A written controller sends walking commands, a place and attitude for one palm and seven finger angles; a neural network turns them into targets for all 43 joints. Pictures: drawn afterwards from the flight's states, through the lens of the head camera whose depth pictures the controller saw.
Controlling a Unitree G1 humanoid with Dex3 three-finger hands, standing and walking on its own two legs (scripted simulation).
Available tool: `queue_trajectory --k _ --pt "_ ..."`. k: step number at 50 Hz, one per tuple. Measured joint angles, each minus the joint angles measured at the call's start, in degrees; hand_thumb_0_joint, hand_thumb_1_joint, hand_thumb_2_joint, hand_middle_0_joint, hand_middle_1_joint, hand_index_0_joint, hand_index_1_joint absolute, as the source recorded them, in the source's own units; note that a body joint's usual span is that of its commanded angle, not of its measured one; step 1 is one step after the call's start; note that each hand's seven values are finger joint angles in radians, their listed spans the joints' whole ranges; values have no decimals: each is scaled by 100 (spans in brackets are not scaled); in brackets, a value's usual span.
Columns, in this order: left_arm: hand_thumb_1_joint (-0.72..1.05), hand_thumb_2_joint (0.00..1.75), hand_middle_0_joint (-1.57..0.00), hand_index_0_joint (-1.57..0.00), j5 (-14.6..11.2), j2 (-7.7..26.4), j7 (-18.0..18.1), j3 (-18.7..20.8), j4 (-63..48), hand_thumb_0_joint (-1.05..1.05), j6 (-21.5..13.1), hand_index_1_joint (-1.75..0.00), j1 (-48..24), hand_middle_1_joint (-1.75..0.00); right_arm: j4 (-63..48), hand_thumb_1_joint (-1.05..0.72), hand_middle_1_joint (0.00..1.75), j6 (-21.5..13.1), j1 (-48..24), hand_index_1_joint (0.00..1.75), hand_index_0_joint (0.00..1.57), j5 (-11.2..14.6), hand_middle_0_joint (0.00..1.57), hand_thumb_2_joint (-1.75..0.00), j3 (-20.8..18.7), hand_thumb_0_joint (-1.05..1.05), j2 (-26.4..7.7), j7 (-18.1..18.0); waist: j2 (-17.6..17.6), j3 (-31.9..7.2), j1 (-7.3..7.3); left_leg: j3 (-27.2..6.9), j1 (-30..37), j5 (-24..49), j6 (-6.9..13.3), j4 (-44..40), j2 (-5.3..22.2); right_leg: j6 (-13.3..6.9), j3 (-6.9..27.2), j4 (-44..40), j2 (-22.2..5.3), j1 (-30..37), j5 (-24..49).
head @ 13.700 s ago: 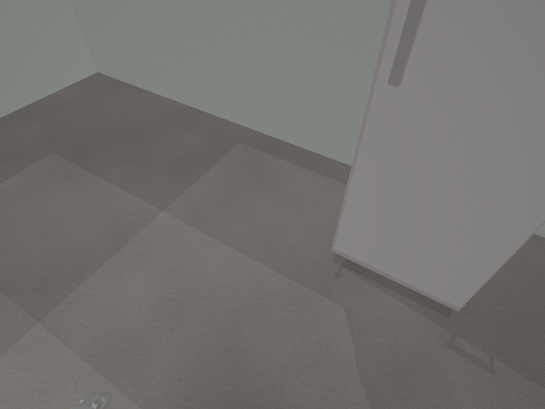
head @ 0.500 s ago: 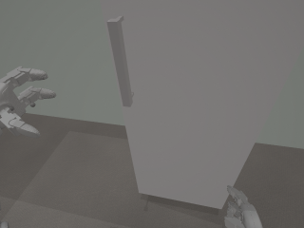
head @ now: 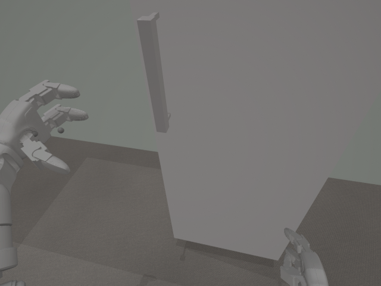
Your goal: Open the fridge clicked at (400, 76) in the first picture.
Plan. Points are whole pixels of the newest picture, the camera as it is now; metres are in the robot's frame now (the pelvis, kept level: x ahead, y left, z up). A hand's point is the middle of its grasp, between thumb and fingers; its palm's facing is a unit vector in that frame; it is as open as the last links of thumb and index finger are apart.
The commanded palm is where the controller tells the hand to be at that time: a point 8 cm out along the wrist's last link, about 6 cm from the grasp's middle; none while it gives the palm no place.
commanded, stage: move the hooked fingers beside the handle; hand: left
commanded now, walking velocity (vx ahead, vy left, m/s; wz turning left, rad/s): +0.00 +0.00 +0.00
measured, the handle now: (159, 78) +0.48 +0.14 +0.23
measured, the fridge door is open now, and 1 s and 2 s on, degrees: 0 0 0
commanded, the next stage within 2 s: none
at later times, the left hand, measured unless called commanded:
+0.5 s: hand (88, 108) +0.34 +0.24 +0.24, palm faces -0.02 -1.00 -0.07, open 14.0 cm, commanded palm +0.31 +0.28 +0.24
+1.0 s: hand (104, 101) +0.37 +0.22 +0.24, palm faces -0.03 -1.00 -0.06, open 14.0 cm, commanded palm +0.35 +0.27 +0.24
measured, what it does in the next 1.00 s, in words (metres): stands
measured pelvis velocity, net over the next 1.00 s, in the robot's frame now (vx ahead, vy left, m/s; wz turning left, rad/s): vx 0.00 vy -0.01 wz -0.01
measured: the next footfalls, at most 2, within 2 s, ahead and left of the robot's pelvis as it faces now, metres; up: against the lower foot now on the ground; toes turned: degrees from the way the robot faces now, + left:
none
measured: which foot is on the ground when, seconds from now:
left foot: down 0.00-1.00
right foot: down 0.00-1.00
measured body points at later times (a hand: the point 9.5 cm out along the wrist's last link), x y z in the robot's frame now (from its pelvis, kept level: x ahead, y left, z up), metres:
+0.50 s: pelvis +0.00 +0.01 +0.00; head -0.03 -0.01 +0.45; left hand +0.34 +0.29 +0.24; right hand +0.20 -0.20 -0.07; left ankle +0.02 +0.11 -0.74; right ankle -0.02 -0.10 -0.74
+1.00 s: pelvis +0.00 -0.01 +0.00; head -0.02 -0.03 +0.45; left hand +0.36 +0.27 +0.24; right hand +0.17 -0.25 -0.08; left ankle +0.02 +0.11 -0.74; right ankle -0.02 -0.10 -0.74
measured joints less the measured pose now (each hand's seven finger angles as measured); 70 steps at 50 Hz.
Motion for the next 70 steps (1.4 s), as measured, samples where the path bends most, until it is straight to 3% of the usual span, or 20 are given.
queue_trajectory --k 4,11,19,27,36,44,51,59,66,70 --pt "-50 30 -31 -31 -30 -47 136 4 135 -1 -105 -120 -269 -120 68 -91 30 -31 -2 30 20 -29 20 -90 53 2 123 6 -78 -62 -23 19 52 2 14 -51 -22 15 19 -48 -20 44 11" --pt "-50 30 -30 -30 305 -41 432 -340 512 -1 327 -120 -651 -120 4 -91 30 53 2 30 20 -1 20 -90 46 2 114 21 -3 -11 -54 41 -8 70 71 -119 -99 71 35 -51 -97 -41 49" --pt "-50 30 -30 -30 178 -508 665 -637 81 -1 69 -120 -753 -120 146 -91 30 105 6 30 20 -85 20 -90 92 2 207 11 -72 -63 -84 83 62 90 91 -211 -136 94 78 -79 -133 -16 52" --pt "-50 30 -30 -30 440 -327 1023 -623 785 -1 486 -120 -1054 -120 122 -90 30 301 -19 30 20 -60 20 -90 26 2 169 4 -34 -83 -180 102 34 104 67 -235 -107 67 101 -67 -105 -70 50" --pt "-50 30 -30 -30 330 -499 922 -685 697 -1 -20 -120 -1148 -120 233 -91 30 293 78 30 20 -75 20 -90 -38 2 92 -76 -96 -90 -160 54 113 80 6 -237 -55 7 59 -102 -47 32 28" --pt "-50 30 -30 -30 473 -282 997 -706 1643 -1 220 -120 -1466 -120 197 -91 30 386 50 30 20 -32 20 -90 -100 2 48 -89 -24 -118 -276 40 4 106 -35 -223 -12 -41 49 -43 -5 -98 21" --pt "-50 30 -30 -30 447 -313 895 -626 1908 -1 -348 -120 -1699 -120 273 -91 30 339 196 30 20 -45 20 -90 -103 1 39 -139 -96 -88 -291 15 26 99 -79 -217 41 -87 30 -78 52 -56 28" --pt "-50 30 -30 -30 604 14 843 -738 3108 -1 -315 -120 -2302 -120 291 -91 30 371 327 30 20 2 20 -90 -174 1 -48 -149 -56 -121 -427 35 -171 94 -81 -158 65 -91 52 -30 71 -258 39" --pt "-50 30 -30 -30 539 -280 835 -681 2980 -1 -812 -120 -2379 -120 375 -91 30 327 543 30 20 -62 20 -90 -217 1 -68 -123 -104 -113 -475 77 -148 84 -52 -195 42 -66 96 -54 48 -256 39" --pt "-50 30 -30 -30 589 -196 900 -591 3331 -1 -828 -120 -2540 -120 384 -91 30 339 609 30 20 -62 20 -90 -208 1 -27 -78 -134 -217 -531 141 -139 35 -47 -180 58 -54 162 -48 60 -268 23"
